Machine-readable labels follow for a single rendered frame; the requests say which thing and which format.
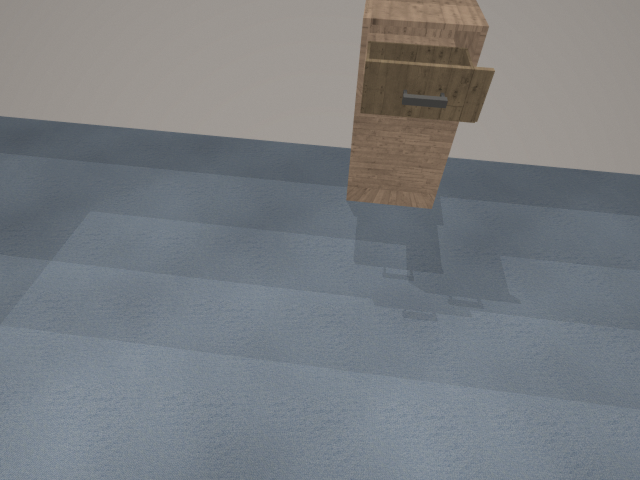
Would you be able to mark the cabinet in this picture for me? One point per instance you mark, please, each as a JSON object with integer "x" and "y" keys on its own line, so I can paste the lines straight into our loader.
{"x": 400, "y": 160}

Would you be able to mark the handle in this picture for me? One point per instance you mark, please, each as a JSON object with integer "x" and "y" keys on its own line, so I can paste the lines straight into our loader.
{"x": 424, "y": 100}

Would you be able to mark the drawer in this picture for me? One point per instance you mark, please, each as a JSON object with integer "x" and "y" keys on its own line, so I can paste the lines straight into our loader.
{"x": 391, "y": 68}

